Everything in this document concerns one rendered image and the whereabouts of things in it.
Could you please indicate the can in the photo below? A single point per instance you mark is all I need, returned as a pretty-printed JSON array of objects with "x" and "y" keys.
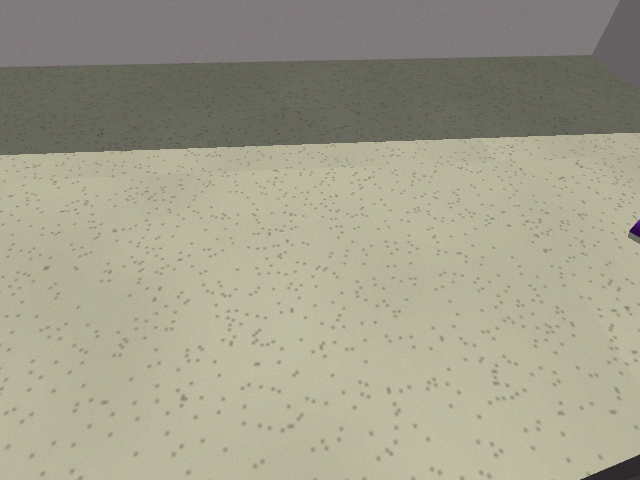
[{"x": 636, "y": 229}]

